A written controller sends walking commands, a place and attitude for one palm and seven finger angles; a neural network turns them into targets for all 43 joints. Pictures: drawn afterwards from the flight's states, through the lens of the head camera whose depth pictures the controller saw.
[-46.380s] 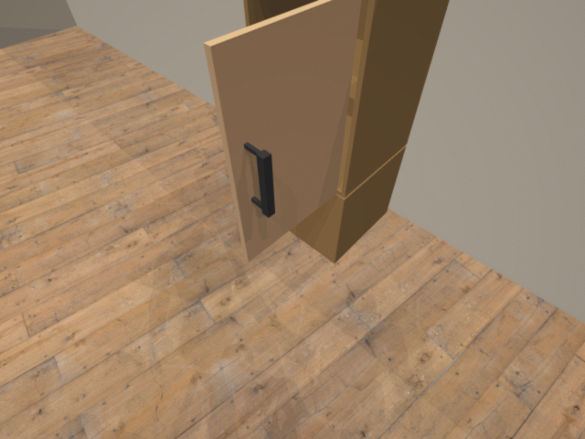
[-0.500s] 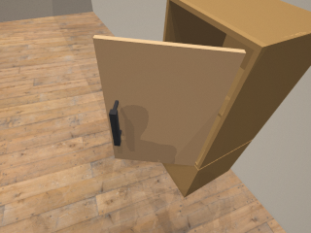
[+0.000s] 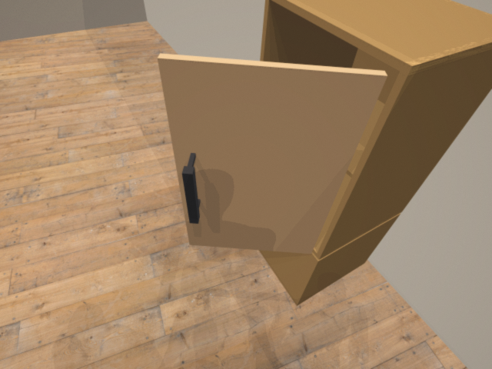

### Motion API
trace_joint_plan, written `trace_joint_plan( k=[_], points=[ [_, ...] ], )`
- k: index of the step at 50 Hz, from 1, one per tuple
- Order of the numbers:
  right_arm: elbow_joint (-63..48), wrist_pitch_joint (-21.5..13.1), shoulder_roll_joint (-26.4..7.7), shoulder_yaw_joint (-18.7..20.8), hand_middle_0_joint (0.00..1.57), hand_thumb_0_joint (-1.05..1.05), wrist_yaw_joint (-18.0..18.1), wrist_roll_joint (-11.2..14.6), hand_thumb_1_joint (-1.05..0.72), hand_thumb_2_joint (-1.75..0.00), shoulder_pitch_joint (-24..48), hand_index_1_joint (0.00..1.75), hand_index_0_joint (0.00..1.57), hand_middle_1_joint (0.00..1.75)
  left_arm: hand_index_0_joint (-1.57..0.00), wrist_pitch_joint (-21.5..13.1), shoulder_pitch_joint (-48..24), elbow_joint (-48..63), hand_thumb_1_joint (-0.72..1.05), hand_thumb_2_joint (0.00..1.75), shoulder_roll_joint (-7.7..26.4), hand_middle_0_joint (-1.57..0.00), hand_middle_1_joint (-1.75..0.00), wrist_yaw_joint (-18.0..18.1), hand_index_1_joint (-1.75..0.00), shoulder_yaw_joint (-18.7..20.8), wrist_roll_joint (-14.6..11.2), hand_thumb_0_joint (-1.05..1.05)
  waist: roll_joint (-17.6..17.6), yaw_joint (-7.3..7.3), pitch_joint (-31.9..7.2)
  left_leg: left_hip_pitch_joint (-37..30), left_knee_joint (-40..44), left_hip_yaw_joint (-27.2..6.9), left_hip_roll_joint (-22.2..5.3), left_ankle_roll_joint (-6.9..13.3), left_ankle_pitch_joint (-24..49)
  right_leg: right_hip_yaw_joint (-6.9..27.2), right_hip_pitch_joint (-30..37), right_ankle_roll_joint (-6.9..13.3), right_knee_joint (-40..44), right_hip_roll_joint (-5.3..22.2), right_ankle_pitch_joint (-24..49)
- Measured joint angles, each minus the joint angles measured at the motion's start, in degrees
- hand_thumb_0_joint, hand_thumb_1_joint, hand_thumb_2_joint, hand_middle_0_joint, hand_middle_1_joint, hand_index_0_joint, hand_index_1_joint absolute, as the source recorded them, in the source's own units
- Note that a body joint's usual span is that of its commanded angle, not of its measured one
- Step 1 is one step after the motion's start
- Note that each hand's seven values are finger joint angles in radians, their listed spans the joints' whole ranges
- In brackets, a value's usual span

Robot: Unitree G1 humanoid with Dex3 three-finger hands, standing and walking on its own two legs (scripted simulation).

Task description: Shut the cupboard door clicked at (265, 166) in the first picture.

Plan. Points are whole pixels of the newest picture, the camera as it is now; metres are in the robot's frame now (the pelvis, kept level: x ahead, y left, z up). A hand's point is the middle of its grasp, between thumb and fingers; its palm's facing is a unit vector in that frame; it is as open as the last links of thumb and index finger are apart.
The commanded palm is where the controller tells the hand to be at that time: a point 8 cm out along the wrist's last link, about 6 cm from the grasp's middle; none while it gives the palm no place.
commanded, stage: look again from close up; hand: left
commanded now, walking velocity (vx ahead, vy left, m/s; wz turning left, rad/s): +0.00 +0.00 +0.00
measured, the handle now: (193, 189) +0.49 +0.15 -0.04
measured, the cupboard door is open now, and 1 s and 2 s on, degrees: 56 56 56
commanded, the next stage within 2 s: shuffle to correct the standing spot in 0.56 s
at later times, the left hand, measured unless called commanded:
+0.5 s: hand out of the picture -0.02 +0.15 -0.18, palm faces +0.03 -0.99 -0.16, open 7.4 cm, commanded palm none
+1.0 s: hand out of the picture -0.02 +0.12 -0.18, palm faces +0.06 -0.99 -0.16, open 7.4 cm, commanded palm none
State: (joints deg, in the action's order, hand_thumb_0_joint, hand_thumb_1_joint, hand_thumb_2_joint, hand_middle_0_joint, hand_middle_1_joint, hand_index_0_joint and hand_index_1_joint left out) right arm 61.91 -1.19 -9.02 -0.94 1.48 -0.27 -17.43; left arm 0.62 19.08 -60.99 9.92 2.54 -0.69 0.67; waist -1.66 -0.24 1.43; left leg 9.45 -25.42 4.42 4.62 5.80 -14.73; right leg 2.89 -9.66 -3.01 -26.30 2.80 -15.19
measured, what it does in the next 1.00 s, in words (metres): shifts its weight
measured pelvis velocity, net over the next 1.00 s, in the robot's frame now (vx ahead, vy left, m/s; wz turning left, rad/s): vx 0.03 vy -0.04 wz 0.00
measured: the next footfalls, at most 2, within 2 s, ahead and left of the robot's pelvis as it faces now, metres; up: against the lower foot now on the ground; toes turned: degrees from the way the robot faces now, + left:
none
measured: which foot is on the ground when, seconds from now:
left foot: down 0.00-1.00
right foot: down 0.00-1.00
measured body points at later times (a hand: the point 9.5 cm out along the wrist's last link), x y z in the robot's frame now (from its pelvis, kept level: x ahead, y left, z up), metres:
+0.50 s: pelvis -0.01 -0.01 +0.00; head -0.01 +0.00 +0.45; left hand -0.02 +0.20 -0.16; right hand +0.00 -0.24 -0.15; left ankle -0.01 +0.05 -0.74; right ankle -0.01 -0.16 -0.74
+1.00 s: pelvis +0.03 -0.04 -0.01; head +0.04 -0.03 +0.44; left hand -0.02 +0.17 -0.17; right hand +0.00 -0.26 -0.16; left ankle -0.01 +0.05 -0.74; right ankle -0.01 -0.16 -0.74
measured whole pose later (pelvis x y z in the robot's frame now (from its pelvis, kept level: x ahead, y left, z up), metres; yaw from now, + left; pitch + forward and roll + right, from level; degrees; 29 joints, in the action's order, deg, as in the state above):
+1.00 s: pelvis +0.03 -0.04 -0.01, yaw +0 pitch +0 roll +0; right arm 64.9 -0.8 -7.5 0.2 1.3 -0.5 -19.5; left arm -1.1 23.4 -62.7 7.7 1.6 0.6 1.1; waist -1.0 -0.6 0.5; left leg 11.4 -31.2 2.9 0.7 2.2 -19.9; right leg 0.2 -10.6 0.2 -30.1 -0.4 -19.6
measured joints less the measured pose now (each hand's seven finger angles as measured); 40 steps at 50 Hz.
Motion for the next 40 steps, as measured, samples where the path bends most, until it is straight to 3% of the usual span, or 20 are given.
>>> trace_joint_plan(
  k=[35,40],
  points=[
    [2.84,-0.29,0.79,0.31,0.2,0.0,0.0,0.18,-0.91,-0.9,1.75,0.3,0.2,0.3,-0.2,-1.0,-0.74,-1.62,0.91,0.9,-1.18,-0.2,-0.3,0.08,-0.3,-0.16,0.03,0.01,-0.06,-0.13,0.58,-0.14,2.39,-0.88,-1.08,-1.57,2.36,-0.89,0.01,0.98,1.86,-1.05,1.93],
    [3.09,0.31,1.24,0.59,0.2,0.0,-0.22,-0.19,-0.91,-0.9,0.73,0.3,0.2,0.3,-0.2,-0.54,0.41,-1.65,0.91,0.9,-1.15,-0.2,-0.3,-0.34,-0.3,0.31,0.42,0.01,-0.46,-0.07,-0.2,0.12,1.17,-0.76,-1.23,-1.83,1.11,-1.02,-0.91,2.15,-0.69,-1.12,-0.31]
  ],
)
